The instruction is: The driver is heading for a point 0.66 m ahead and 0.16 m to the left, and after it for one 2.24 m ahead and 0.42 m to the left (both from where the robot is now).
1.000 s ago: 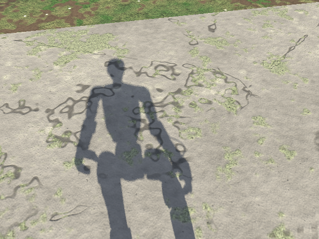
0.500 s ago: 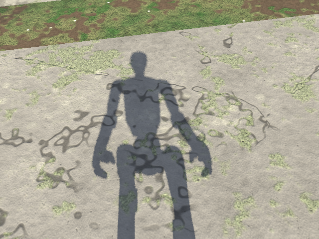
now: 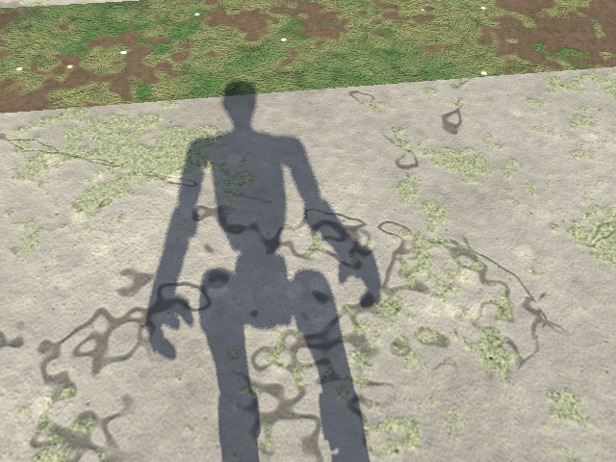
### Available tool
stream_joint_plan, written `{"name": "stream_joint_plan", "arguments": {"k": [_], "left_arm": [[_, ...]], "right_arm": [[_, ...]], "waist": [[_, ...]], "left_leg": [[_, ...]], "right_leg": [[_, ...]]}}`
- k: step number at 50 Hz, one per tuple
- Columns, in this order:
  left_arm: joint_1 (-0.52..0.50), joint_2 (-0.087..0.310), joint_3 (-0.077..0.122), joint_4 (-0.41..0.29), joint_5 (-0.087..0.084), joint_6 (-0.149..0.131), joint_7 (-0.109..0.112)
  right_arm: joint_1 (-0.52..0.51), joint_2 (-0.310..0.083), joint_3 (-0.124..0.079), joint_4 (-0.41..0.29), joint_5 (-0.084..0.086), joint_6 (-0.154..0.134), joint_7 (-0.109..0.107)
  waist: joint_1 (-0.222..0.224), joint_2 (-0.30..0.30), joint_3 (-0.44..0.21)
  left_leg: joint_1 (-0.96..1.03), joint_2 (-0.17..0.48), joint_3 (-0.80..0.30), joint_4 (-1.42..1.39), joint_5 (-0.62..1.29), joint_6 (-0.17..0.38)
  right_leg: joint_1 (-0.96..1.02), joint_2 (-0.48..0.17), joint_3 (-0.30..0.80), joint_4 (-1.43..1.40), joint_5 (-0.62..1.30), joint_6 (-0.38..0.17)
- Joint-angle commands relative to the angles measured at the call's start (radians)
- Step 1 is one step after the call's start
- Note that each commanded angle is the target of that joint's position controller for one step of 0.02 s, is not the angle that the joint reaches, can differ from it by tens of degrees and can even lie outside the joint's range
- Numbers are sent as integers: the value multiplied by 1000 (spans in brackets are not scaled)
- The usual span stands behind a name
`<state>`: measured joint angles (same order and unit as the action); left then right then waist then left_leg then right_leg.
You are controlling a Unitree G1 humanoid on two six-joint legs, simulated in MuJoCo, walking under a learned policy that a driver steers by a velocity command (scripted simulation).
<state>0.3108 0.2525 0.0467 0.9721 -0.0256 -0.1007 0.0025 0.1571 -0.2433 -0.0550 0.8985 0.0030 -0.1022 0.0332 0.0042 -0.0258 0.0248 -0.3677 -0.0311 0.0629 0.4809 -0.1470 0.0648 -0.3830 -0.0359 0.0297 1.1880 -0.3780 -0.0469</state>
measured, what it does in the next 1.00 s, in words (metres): walks ahead, turning left: right foot, then left foot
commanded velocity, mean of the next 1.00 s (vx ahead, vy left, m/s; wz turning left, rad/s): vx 0.35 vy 0.00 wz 0.24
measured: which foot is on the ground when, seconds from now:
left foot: down 0.00-0.46, up 0.48-0.96, down 0.98-1.00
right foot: up 0.00-0.42, down 0.44-0.98, up 1.00-1.00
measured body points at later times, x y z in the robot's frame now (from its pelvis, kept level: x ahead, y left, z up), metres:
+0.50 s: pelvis +0.27 -0.05 -0.01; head +0.31 -0.06 +0.44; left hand +0.47 +0.19 -0.11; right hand +0.24 -0.32 -0.16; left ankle +0.09 +0.08 -0.68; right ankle +0.38 -0.15 -0.73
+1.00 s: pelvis +0.40 -0.02 +0.00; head +0.42 +0.02 +0.44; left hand +0.42 +0.29 -0.14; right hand +0.62 -0.24 -0.10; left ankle +0.38 +0.08 -0.74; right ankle +0.38 -0.15 -0.73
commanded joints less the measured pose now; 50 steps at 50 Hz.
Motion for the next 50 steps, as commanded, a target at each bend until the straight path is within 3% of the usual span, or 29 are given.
{"name": "stream_joint_plan", "arguments": {"k": [1,2,5,11,16,19,20,21,22,23,24,25,26,27,28,29,30,32,36,39,43,45,48,49,50], "left_arm": [[13,75,28,-65,7,0,10],[24,56,27,-62,7,11,11],[-65,61,33,-95,17,24,16],[-268,36,24,-152,16,15,0],[-404,36,13,-202,5,5,-27],[-391,61,18,-215,2,-6,-43],[-343,82,28,-206,4,-9,-43],[-221,113,47,-171,13,-13,-38],[-50,174,71,-126,30,-18,-31],[89,274,92,-106,62,-17,-20],[103,228,75,-100,51,-7,-21],[32,165,54,-122,40,-2,-21],[-60,125,40,-145,37,0,-15],[-123,98,31,-143,35,-1,-15],[-164,72,25,-143,38,-4,-15],[-187,72,25,-138,49,-3,-16],[-197,81,28,-136,58,-4,-14],[-213,108,34,-130,62,-3,-1],[-226,135,42,-123,48,23,34],[-220,160,50,-116,39,46,46],[-171,198,67,-104,17,61,35],[-157,207,74,-105,10,64,31],[-179,208,80,-109,-4,71,25],[-186,176,72,-110,1,70,22],[-250,113,51,-151,26,61,15]], "right_arm": [[41,-71,-11,-21,-14,-13,4],[58,-80,-13,-10,-10,-16,2],[106,-126,-23,14,-8,-17,-16],[198,-138,-21,48,4,-1,-37],[278,-147,-26,92,11,17,-40],[267,-164,-35,101,15,30,-46],[253,-170,-38,98,17,34,-46],[225,-164,-34,92,16,40,-47],[216,-135,-22,77,8,42,-47],[286,-46,6,51,-5,30,-44],[358,-22,16,84,9,12,-41],[300,-134,-17,79,34,7,-43],[218,-142,-23,51,44,12,-49],[190,-119,-26,50,36,25,-57],[195,-108,-35,53,28,46,-63],[217,-82,-36,53,26,69,-64],[230,-59,-36,49,24,86,-65],[207,-55,-43,12,18,105,-70],[111,-64,-48,-52,9,115,-58],[34,-68,-48,-96,9,122,-41],[-58,-88,-56,-154,17,136,-20],[-85,-92,-56,-174,20,131,-9],[5,-83,-61,-143,22,113,-2],[122,-130,-87,-103,25,109,-13],[272,-254,-128,-70,29,102,-30]], "waist": [[6,100,-78],[15,100,-65],[8,75,-15],[-50,80,24],[-92,82,67],[-60,104,52],[-28,115,21],[43,114,-42],[109,89,-168],[107,-107,-344],[94,-242,-493],[92,-140,-388],[61,-106,-262],[27,-45,-179],[-5,-54,-135],[-30,-71,-114],[-44,-74,-104],[-60,-77,-80],[-43,-73,-87],[-15,-63,-74],[19,-58,-44],[24,-57,-21],[-32,-36,-39],[-78,5,-90],[-129,224,-140]], "left_leg": [[220,264,-323,-298,93,168],[192,257,-292,-319,117,176],[187,256,-237,-362,170,185],[251,215,-140,-375,176,135],[397,267,-140,-322,181,133],[462,302,-147,-248,302,113],[450,295,-149,-190,434,102],[423,249,-126,-46,612,78],[296,183,-94,173,578,37],[-79,42,-34,572,148,-39],[-219,-53,-163,801,-487,-66],[-255,7,-232,879,-467,-62],[-287,57,-183,860,-416,-63],[-262,94,-160,795,-357,-70],[-207,125,-150,737,-311,-71],[-138,126,-135,724,-270,-72],[-112,118,-120,718,-240,-76],[-141,121,-117,657,-182,-86],[-148,136,-91,452,-24,-88],[-128,131,-59,344,-4,-83],[-168,135,-40,273,-134,-49],[-183,132,-25,232,-208,-26],[14,64,62,43,-153,22],[201,28,47,-7,-131,58],[425,205,-249,-68,14,152]], "right_leg": [[-208,-111,49,-10,105,-9],[-199,-116,40,-38,114,-3],[-288,-126,31,-166,225,24],[-304,-86,-10,-496,485,36],[-331,-57,-26,-630,432,21],[-265,-35,-36,-677,329,-16],[-163,-9,-52,-691,302,-30],[12,30,-76,-727,328,-51],[294,-23,-32,-694,472,-90],[720,-301,300,-666,696,-211],[815,-441,570,-759,839,-310],[678,-402,428,-762,879,-265],[540,-359,264,-771,920,-220],[398,-308,163,-811,892,-186],[289,-271,94,-854,829,-161],[197,-254,43,-889,802,-154],[151,-251,10,-913,804,-168],[123,-259,-42,-949,794,-189],[172,-251,-132,-968,678,-175],[208,-267,-155,-969,589,-173],[301,-336,-98,-991,225,-163],[348,-355,-82,-976,131,-146],[307,-304,-157,-837,162,-86],[221,-246,-219,-660,268,-45],[-29,-141,-309,-267,206,33]]}}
